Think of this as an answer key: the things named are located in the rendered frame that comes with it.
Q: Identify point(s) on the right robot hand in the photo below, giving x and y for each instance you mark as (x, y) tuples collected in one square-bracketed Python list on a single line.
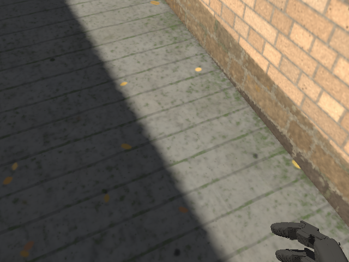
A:
[(325, 249)]

